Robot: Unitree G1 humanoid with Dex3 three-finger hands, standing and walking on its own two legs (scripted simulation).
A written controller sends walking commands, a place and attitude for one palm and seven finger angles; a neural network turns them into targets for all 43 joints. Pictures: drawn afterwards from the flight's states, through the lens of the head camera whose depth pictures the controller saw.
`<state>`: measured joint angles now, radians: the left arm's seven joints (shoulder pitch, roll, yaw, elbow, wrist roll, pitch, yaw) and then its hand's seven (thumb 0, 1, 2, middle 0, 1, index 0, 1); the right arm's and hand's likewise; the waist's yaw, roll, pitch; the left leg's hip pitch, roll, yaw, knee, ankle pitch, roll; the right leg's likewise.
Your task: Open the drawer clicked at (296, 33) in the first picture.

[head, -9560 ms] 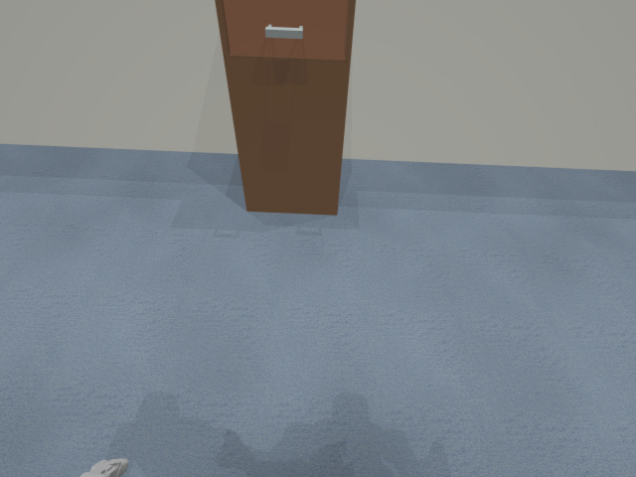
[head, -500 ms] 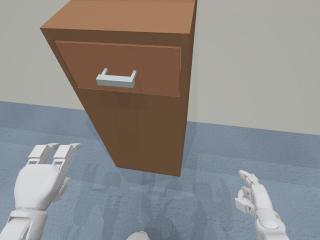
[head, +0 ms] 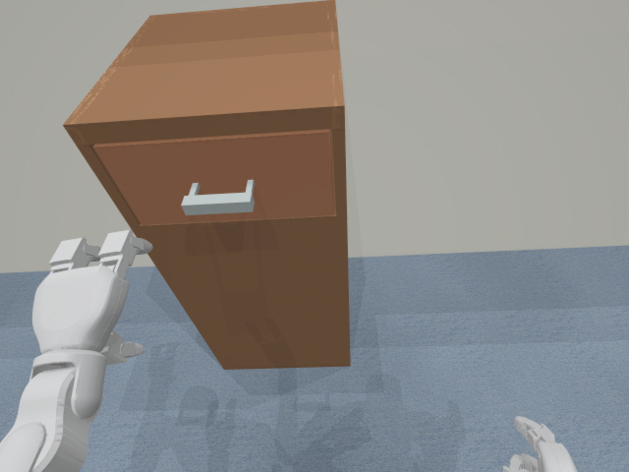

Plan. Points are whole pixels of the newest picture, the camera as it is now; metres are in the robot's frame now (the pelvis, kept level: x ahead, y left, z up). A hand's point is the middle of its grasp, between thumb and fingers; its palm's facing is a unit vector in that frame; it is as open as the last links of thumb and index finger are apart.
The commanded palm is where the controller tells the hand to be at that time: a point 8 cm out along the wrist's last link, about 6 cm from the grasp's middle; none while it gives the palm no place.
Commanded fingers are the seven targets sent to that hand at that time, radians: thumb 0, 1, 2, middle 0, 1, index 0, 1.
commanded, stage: raise the hand with hooked fingers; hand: left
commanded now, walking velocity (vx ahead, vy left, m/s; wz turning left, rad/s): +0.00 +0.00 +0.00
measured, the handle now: (220, 195) +0.51 +0.22 +0.05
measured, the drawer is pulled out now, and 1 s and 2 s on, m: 0.00 0.00 0.00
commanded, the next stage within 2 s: move the hooked fingers above the handle in 0.78 s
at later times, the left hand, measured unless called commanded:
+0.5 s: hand (85, 227) +0.33 +0.31 +0.17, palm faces +0.07 -0.05 -1.00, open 13.8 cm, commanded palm +0.28 +0.30 +0.22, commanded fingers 0.00 -0.50 0.30 -0.30 -1.20 -0.30 -1.20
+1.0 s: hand (130, 248) +0.32 +0.26 +0.14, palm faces +0.00 -0.05 -1.00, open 13.8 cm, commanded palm +0.30 +0.27 +0.22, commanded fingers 0.00 -0.50 0.30 -0.30 -1.20 -0.30 -1.20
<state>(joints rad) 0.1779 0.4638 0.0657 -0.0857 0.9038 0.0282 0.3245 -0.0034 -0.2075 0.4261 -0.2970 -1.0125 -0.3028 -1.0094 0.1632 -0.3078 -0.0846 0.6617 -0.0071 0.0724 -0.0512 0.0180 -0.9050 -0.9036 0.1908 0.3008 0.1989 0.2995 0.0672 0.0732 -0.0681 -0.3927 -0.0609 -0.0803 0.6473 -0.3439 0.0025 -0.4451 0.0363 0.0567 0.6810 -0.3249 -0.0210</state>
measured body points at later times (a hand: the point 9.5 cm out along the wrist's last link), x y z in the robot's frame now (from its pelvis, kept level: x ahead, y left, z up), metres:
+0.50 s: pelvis +0.01 +0.05 +0.02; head +0.01 +0.03 +0.47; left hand +0.32 +0.31 +0.22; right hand +0.21 -0.14 -0.08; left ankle -0.01 +0.12 -0.72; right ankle +0.01 -0.10 -0.72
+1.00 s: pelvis +0.01 +0.01 +0.02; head +0.02 -0.03 +0.47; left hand +0.32 +0.26 +0.20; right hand +0.21 -0.20 -0.09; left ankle -0.01 +0.12 -0.72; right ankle +0.01 -0.10 -0.72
